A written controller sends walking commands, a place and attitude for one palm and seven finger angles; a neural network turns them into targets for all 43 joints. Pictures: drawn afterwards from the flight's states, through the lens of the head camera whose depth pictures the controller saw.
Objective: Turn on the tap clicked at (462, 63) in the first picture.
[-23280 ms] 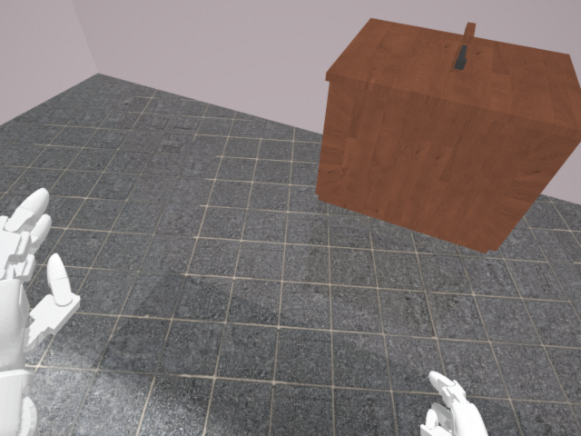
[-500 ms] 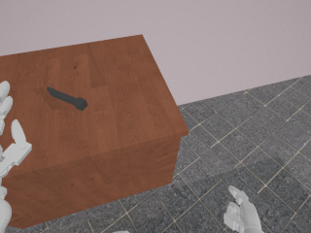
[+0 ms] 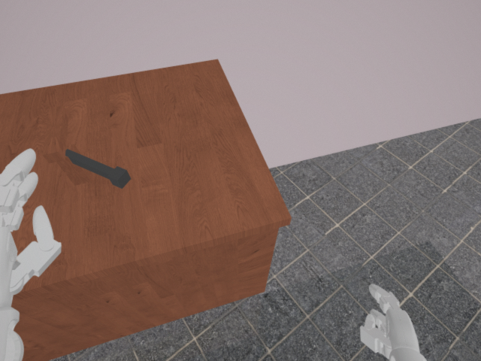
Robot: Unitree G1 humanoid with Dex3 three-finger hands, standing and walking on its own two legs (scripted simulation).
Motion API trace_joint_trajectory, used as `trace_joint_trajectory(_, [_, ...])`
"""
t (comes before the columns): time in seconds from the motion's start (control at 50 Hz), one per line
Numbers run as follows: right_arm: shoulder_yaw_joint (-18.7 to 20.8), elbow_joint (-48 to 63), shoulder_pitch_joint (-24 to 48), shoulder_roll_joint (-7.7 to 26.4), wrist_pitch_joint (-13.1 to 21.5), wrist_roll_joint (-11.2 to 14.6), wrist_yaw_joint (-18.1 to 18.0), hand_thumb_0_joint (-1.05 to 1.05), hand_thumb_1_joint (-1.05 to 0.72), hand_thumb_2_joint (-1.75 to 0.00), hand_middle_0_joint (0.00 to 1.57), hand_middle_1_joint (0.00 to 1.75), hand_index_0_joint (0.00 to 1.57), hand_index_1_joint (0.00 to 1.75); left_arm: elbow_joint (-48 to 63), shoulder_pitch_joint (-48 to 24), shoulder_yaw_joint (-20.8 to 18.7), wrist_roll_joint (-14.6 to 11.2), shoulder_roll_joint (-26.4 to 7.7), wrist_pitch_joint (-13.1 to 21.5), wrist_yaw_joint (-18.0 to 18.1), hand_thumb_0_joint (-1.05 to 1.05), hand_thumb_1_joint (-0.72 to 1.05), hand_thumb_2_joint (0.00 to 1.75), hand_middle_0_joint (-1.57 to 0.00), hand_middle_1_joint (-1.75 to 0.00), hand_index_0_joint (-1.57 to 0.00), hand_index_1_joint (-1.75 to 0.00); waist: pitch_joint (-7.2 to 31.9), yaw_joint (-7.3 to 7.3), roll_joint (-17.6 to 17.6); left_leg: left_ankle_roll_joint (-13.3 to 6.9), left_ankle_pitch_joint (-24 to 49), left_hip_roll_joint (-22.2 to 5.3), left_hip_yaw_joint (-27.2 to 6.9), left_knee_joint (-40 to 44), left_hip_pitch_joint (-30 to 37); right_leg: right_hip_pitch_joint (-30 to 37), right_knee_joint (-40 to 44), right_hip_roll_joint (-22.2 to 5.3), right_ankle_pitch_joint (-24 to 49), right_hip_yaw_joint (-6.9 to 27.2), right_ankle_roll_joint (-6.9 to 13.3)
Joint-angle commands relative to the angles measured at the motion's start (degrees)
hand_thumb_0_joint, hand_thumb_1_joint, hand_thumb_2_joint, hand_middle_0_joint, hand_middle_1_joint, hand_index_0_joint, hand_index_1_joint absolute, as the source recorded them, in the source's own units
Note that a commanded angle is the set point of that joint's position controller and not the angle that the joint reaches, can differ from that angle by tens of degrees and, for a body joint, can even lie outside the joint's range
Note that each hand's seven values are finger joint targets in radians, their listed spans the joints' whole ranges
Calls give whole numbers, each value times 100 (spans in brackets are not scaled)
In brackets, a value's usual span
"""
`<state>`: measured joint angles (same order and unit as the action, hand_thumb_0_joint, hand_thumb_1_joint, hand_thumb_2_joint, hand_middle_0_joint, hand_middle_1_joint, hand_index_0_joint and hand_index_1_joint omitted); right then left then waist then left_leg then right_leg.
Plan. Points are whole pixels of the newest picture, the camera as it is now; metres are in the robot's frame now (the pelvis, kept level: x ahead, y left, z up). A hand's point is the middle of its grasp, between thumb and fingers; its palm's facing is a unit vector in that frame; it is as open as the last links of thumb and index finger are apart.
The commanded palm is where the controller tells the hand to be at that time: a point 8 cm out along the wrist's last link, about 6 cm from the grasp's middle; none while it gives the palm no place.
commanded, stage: come to a stop and stand still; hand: left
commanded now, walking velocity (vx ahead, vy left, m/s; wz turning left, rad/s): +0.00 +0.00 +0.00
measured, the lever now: (119, 177) +0.43 +0.27 +0.01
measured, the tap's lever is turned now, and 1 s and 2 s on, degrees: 48 48 48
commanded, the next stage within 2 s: look again from close up in 0.76 s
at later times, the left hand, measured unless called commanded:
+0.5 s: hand (4, 274) +0.18 +0.27 +0.16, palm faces +0.40 -0.84 -0.37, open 7.4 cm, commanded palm +0.12 +0.31 +0.18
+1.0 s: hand out of the picture +0.22 +0.32 +0.19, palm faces +0.50 -0.77 -0.39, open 7.4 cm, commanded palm +0.13 +0.30 +0.18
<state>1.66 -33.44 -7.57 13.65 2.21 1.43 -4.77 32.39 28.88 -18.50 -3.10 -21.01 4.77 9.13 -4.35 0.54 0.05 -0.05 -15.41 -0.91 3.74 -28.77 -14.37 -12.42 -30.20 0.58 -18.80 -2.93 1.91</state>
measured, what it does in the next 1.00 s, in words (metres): stands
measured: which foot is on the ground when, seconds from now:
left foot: down 0.00-1.00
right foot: down 0.00-1.00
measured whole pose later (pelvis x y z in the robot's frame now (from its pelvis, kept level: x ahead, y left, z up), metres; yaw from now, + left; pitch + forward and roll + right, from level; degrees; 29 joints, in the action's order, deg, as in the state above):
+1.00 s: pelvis -0.04 +0.03 +0.01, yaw -1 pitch +1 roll -1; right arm -0.4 -33.6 -10.0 11.2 7.1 0.8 -1.0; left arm 18.2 11.4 -26.4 -2.8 -26.1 12.0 6.7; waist -3.7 3.0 -0.5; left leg -2.0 -11.1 -1.2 4.6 -26.5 -16.2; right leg -12.4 -23.0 1.0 -11.4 -2.2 0.5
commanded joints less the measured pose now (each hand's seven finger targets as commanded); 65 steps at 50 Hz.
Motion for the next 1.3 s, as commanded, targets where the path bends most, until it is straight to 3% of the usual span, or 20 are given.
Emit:
trace_joint_trajectory(0.0, [116, 862, 382, 509, 409, -87, -33, 0, -90, -90, 20, 30, 20, 30, 1525, 79, -1033, 71, -1224, 478, 187, 0, 90, 90, -20, -30, -20, -30, 1555, 74, 1119, -253, 4297, -1039, -750, 245, 1040, 112, 209, -282, 903, 224, -197])
trace_joint_trajectory(0.1, [78, 783, 308, 519, 477, -41, -43, 0, -90, -90, 20, 30, 20, 30, 707, -45, -754, -39, -862, 396, 130, 0, 90, 90, -20, -30, -20, -30, 1419, -38, 258, -19, 2013, -622, -469, 108, 313, 601, 795, -594, 2551, 726, -102])
trace_joint_trajectory(0.16, [51, 707, 300, 526, 470, -34, -14, 0, -90, -90, 20, 30, 20, 30, 295, -379, -495, -56, -688, 329, 80, 0, 90, 90, -20, -30, -20, -30, 1165, -85, -156, 24, 1058, -427, -456, 87, 264, 204, 1115, -729, 1993, 908, -41])
trace_joint_trajectory(0.28, [-33, 713, 482, 519, 477, -98, -41, 0, -90, -90, 20, 30, 20, 30, 381, -968, -442, 43, -828, 358, 72, 0, 90, 90, -20, -30, -20, -30, 661, -34, -28, -98, -223, -449, -635, 786, 2, -85, 1468, -467, 378, 714, -121])
trace_joint_trajectory(0.34, [-46, 733, 478, 530, 520, -140, -55, 0, -90, -90, 20, 30, 20, 30, 707, -1120, -520, 110, -939, 480, 106, 0, 90, 90, -20, -30, -20, -30, 629, -3, 518, -140, -720, -517, -822, 1218, -279, 221, 1316, -295, 288, 519, -133])
trace_joint_trajectory(0.5, [-17, 748, 345, 539, 634, -154, 13, 0, -90, -90, 20, 30, 20, 30, 620, -504, -574, 132, -780, 607, 81, 0, 90, 90, -20, -30, -20, -30, 953, 27, 664, -104, -506, -507, -861, 1400, -339, 750, 1057, -140, 866, 316, -159])
trace_joint_trajectory(0.6, [8, 682, 341, 564, 648, -136, 22, 0, -90, -90, 20, 30, 20, 30, 490, -587, -507, 112, -727, 574, 58, 0, 90, 90, -20, -30, -20, -30, 1014, 7, 215, -33, 96, -450, -704, 1146, -20, 566, 1176, -198, 1136, 367, -165])
trace_joint_trajectory(0.82, [-25, 662, 411, 515, 627, -155, 11, 0, -90, -90, 20, 30, 20, 30, 658, -822, -520, 123, -814, 591, 82, 0, 90, 90, -20, -30, -20, -30, 947, 41, 488, -19, 211, -416, -714, 1171, 38, 569, 1138, -179, 1185, 355, -146])
trace_joint_trajectory(0.84, [56, 882, -506, 628, 784, -332, 82, 0, -90, -90, 20, 30, 20, 30, 2183, -6987, -4031, 1038, -5697, 1243, 17, 0, 90, 90, -20, -30, -20, -30, -220, 114, -1012, -248, 699, -627, -521, -4, -937, -625, 1671, -726, 1339, 873, -395])
trace_joint_trajectory(0.86, [-209, 408, -58, -83, 721, -155, 111, 0, -90, -90, 20, 30, 20, 30, -1382, -3578, -1719, 435, -2095, 981, -257, 0, 90, 90, -20, -30, -20, -30, 1092, 45, -1171, -239, 984, -38, -530, -57, 330, -641, 1345, -909, 1134, 979, 149])
trace_joint_trajectory(0.88, [83, 711, 13, 264, 797, -136, 131, 0, -90, -90, 20, 30, 20, 30, -1212, -1815, -1406, 160, -1547, 979, -281, 0, 90, 90, -20, -30, -20, -30, 787, 310, -718, -104, 943, -202, -412, 109, 423, -376, 1567, -737, 1582, 1281, -2])
trace_joint_trajectory(0.9, [171, 876, 11, 412, 830, 3, 267, 0, -90, -90, 20, 30, 20, 30, -1394, -1403, -662, 56, -554, 949, -331, 0, 90, 90, -20, -30, -20, -30, 1246, 236, 328, -66, 1091, -161, -201, 306, 618, 203, 1132, -743, 1909, 1150, 124])
trace_joint_trajectory(0.92, [202, 881, -143, 538, 828, -18, 319, 0, -90, -90, 20, 30, 20, 30, -567, -1498, -634, 7, -777, 1067, -346, 0, 90, 90, -20, -30, -20, -30, 1570, 183, 737, -106, 1158, -203, -327, 478, 663, 460, 899, -685, 1792, 998, 58])
trace_joint_trajectory(0.96, [155, 908, -56, 522, 865, -29, 444, 0, -90, -90, 20, 30, 20, 30, 134, -941, -298, -13, -573, 1170, -377, 0, 90, 90, -20, -30, -20, -30, 1614, 221, 827, -177, 1428, -369, -494, 614, 658, 523, 771, -501, 1592, 759, -91])
trace_joint_trajectory(1.0, [93, 997, 104, 439, 908, 14, 505, 0, -90, -90, 20, 30, 20, 30, 429, -470, -189, -22, -523, 1150, -360, 0, 90, 90, -20, -30, -20, -30, 1476, 239, 498, -220, 1280, -482, -597, 741, 543, 517, 704, -375, 1442, 560, -135])
trace_joint_trajectory(1.08, [76, 1069, 82, 508, 893, -64, 350, 0, -90, -90, 20, 30, 20, 30, 633, -668, -959, 11, -1215, 1183, -246, 0, 90, 90, -20, -30, -20, -30, 1151, 158, -427, -137, 769, -399, -672, 797, 175, 419, 845, -326, 1176, 514, -126])
trace_joint_trajectory(1.1, [48, 1063, 169, 511, 863, -67, 286, 0, -90, -90, 20, 30, 20, 30, 816, -861, -1434, 9, -1685, 1205, -191, 0, 90, 90, -20, -30, -20, -30, 1118, 155, -242, -121, 845, -392, -666, 823, 199, 410, 796, -310, 1225, 465, -133])
trace_joint_trajectory(1.14, [14, 1082, 150, 445, 837, -81, 208, 0, -90, -90, 20, 30, 20, 30, 717, -1098, -1270, -39, -1393, 1249, -199, 0, 90, 90, -20, -30, -20, -30, 1085, 106, 42, -143, 932, -405, -697, 846, 182, 462, 689, -323, 1323, 431, -103])
trace_joint_trajectory(1.2, [-11, 1044, 181, 439, 886, -96, 184, 0, -90, -90, 20, 30, 20, 30, 901, -1428, -1247, -26, -1443, 1278, -215, 0, 90, 90, -20, -30, -20, -30, 1152, 113, 684, -159, 1318, -475, -616, 777, 426, 453, 609, -309, 1526, 376, -109])
trace_joint_trajectory(1.28, [8, 909, 14, 479, 1010, -119, 280, 0, -90, -90, 20, 30, 20, 30, 905, -1411, -620, 52, -859, 1261, -253, 0, 90, 90, -20, -30, -20, -30, 1278, 96, 883, -82, 1986, -574, -619, 744, 724, 418, 607, -193, 1570, 333, -109])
